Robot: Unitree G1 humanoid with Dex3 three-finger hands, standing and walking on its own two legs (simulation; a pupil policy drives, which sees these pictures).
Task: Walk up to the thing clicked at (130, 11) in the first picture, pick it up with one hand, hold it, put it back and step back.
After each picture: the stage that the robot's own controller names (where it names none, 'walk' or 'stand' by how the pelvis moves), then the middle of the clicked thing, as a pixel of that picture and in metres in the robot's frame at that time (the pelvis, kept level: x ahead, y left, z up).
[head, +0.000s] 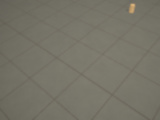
stand; (131, 8) +2.22 -0.75 -0.72
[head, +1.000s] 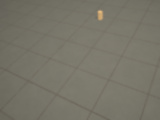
walk; (100, 15) +2.18 -0.16 -0.69
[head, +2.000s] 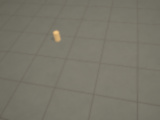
walk; (56, 36) +1.54 +0.34 -0.71
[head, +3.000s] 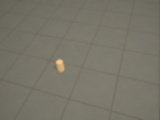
walk; (60, 65) +1.05 +0.32 -0.72
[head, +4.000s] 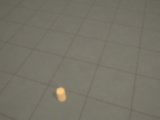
walk; (61, 94) +0.70 +0.22 -0.69
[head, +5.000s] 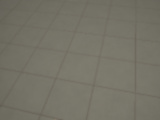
walk; out of the picture +0.46 +0.24 -0.69
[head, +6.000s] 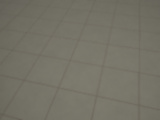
stand; out of the picture +0.41 +0.22 -0.72
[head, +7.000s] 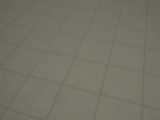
stand; out of the picture +0.42 +0.20 -0.73
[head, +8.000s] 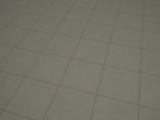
stand; out of the picture +0.42 +0.23 -0.73
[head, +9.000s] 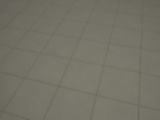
stand; out of the picture +0.41 +0.23 -0.73
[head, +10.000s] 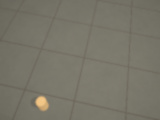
go down; (42, 103) +0.44 +0.24 -0.61
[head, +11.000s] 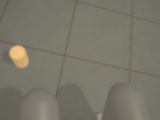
go down; (19, 57) +0.50 +0.26 -0.31
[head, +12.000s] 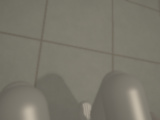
close in; out of the picture +0.49 +0.29 -0.25
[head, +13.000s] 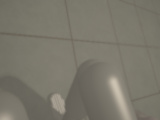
close; out of the picture +0.48 +0.32 -0.23
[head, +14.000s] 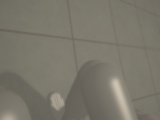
lift; out of the picture +0.46 +0.32 -0.23
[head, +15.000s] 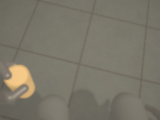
lift; (21, 82) +0.34 +0.22 -0.07
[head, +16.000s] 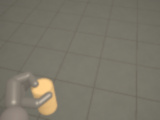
hold; (45, 97) +0.33 +0.15 +0.00
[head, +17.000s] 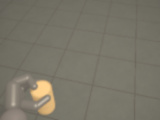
hold; (43, 98) +0.33 +0.16 -0.02
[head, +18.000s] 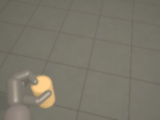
crouch; (44, 92) +0.35 +0.15 -0.06
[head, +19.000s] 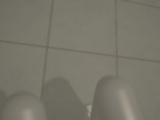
lower; out of the picture +0.50 +0.25 -0.12
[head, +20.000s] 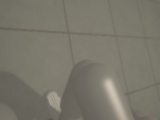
lower; out of the picture +0.45 +0.29 -0.24
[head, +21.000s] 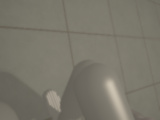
lower; out of the picture +0.45 +0.29 -0.24
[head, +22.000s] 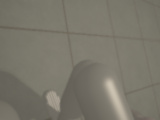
lower; out of the picture +0.45 +0.29 -0.24
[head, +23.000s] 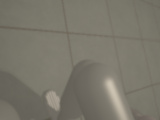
lower; out of the picture +0.45 +0.29 -0.24
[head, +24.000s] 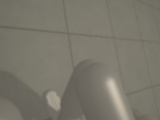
open; out of the picture +0.45 +0.27 -0.23
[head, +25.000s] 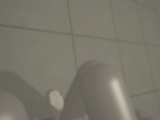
stand; out of the picture +0.41 +0.21 -0.26
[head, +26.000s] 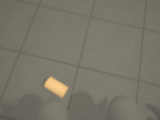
walk; (56, 87) +0.40 +0.14 -0.45
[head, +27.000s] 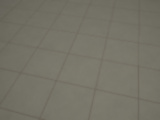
stand; out of the picture +0.32 +0.12 -0.69
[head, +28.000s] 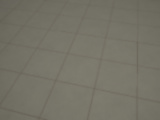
stand; out of the picture +0.34 +0.13 -0.70
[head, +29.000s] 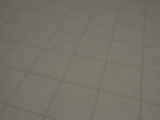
stand; out of the picture +0.36 +0.10 -0.73
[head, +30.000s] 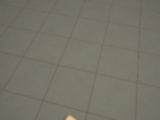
walk; out of the picture +0.41 +0.07 -0.73
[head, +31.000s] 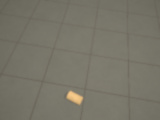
walk; (74, 97) +0.57 +0.03 -0.73
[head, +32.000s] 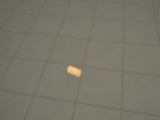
walk; (74, 71) +0.88 +0.15 -0.72
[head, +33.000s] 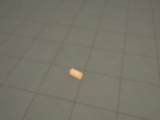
stand; (76, 73) +1.01 +0.09 -0.74
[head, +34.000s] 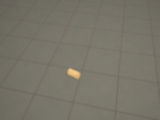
stand; (73, 73) +1.01 +0.10 -0.75
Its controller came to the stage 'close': yes
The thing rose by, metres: 0.70
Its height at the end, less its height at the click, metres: -0.02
